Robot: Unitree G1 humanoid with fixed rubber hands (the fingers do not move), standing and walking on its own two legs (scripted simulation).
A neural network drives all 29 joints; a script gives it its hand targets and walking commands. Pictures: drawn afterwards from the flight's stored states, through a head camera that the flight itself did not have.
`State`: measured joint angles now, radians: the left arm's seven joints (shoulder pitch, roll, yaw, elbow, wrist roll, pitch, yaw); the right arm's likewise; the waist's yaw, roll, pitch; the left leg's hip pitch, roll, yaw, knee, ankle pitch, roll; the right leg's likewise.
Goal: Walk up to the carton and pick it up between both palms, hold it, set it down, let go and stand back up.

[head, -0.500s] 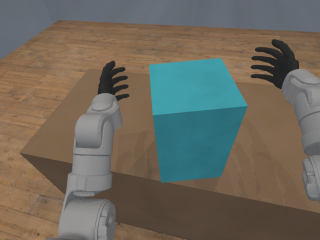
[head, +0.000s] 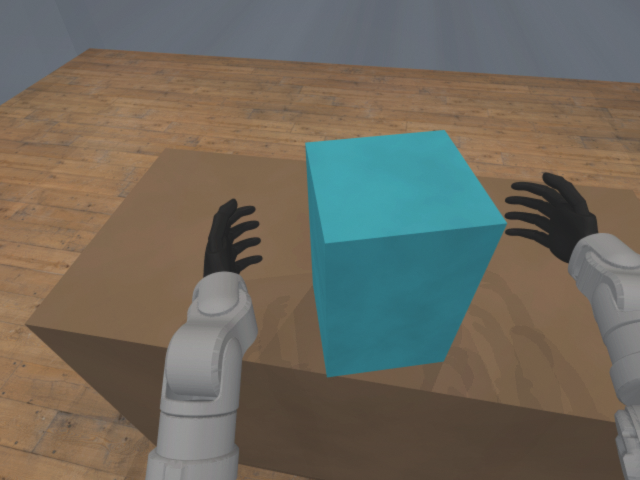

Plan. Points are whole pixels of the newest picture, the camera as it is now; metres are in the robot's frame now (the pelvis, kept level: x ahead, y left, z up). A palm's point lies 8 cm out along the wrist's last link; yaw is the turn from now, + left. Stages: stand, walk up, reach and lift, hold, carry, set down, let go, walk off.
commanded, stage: set down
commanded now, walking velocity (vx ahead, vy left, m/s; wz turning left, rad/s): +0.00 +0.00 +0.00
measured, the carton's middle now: (381, 263) +0.39 -0.07 +0.06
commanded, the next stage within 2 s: none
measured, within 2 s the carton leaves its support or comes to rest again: neither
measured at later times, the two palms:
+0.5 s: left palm (256, 320) +0.26 +0.09 +0.11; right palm (602, 294) +0.30 -0.31 +0.10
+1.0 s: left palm (256, 365) +0.23 +0.09 +0.07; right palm (601, 353) +0.25 -0.31 +0.04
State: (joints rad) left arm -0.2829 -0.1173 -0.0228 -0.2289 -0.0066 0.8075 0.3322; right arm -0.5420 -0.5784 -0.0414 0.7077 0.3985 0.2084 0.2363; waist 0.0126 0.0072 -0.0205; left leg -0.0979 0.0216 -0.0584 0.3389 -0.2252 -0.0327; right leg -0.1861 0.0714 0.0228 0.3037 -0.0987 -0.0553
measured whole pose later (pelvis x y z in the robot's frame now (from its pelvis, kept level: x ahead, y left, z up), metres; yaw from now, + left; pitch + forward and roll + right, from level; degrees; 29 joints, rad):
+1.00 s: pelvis -0.02 -0.04 -0.01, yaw +1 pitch -5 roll +2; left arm 0.03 -0.10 -0.09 -0.16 -0.01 0.49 0.31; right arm -0.05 -0.47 -0.07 0.40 0.36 0.04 0.21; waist 0.01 -0.04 0.06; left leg -0.08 0.04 -0.05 0.39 -0.23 -0.02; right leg -0.21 0.09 0.00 0.44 -0.15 -0.11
